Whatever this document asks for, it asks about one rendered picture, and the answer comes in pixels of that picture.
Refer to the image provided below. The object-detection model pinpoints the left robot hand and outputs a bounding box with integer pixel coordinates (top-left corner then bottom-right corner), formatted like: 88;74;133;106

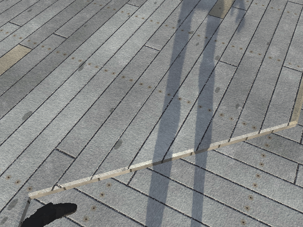
20;202;78;227

